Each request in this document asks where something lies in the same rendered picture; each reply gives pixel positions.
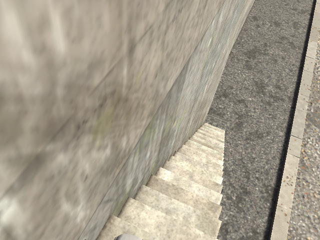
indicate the stairs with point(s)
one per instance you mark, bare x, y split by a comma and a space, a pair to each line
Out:
182, 200

